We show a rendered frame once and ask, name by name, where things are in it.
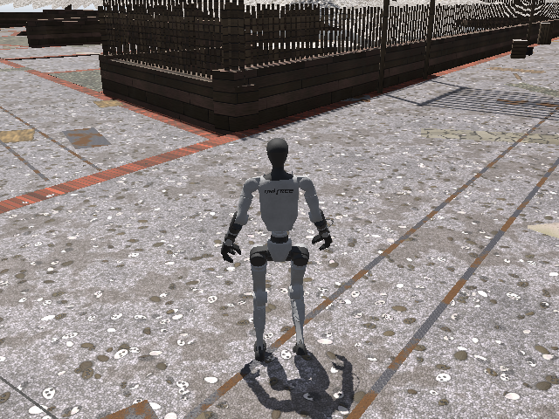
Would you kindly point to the left robot forearm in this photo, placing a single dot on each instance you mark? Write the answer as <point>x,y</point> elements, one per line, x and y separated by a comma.
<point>232,232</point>

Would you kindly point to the robot left hand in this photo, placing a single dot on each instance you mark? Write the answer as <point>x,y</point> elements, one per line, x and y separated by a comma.
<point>231,249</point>

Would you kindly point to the humanoid robot head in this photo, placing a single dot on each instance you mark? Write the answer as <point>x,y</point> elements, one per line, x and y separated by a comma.
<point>277,150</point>

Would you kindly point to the robot right upper arm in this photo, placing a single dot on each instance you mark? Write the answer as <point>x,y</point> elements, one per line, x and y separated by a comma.
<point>306,184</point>

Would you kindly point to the robot right hand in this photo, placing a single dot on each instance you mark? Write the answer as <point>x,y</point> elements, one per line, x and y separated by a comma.
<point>318,238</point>

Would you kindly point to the robot left thigh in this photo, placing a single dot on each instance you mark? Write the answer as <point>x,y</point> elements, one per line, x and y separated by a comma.
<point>258,260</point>

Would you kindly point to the right robot forearm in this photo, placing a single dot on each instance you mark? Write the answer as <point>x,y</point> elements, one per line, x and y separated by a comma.
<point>322,226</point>

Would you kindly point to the robot left upper arm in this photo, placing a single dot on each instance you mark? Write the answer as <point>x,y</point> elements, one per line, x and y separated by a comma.
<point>245,200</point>

